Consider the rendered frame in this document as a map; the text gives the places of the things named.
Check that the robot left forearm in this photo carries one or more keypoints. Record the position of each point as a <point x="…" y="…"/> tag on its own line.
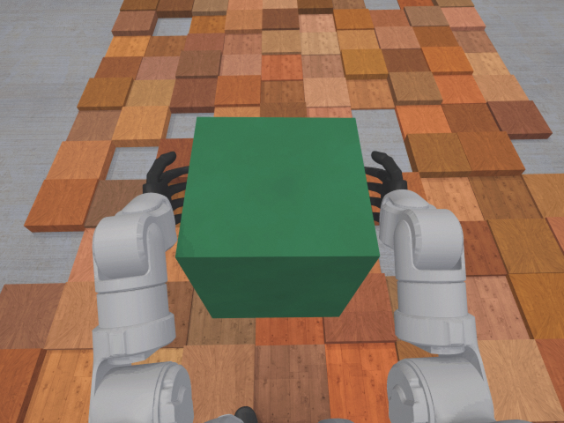
<point x="130" y="272"/>

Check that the robot right upper arm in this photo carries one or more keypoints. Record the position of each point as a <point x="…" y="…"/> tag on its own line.
<point x="446" y="389"/>

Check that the carton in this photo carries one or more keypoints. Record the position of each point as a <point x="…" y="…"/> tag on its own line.
<point x="276" y="219"/>

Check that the robot right forearm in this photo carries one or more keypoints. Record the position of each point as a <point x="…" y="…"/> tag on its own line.
<point x="428" y="247"/>

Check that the right robot hand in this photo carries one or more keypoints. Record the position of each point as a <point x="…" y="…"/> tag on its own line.
<point x="391" y="178"/>

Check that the left robot hand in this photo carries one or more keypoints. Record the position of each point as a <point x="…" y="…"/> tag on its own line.
<point x="157" y="181"/>

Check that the robot left upper arm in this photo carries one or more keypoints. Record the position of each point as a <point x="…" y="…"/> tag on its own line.
<point x="147" y="393"/>

